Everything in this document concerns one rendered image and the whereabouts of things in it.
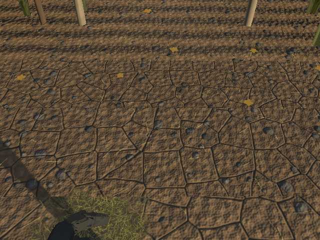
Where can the left robot hand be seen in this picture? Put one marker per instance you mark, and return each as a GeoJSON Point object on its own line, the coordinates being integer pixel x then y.
{"type": "Point", "coordinates": [77, 222]}

